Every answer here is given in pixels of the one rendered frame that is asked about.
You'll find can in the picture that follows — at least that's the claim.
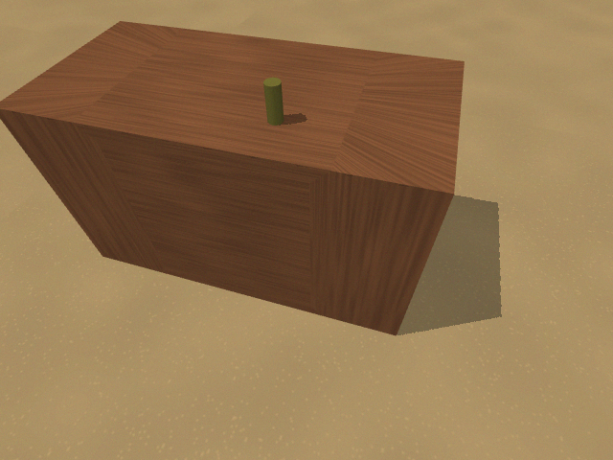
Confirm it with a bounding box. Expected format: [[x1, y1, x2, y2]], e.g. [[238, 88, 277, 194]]
[[263, 78, 284, 126]]

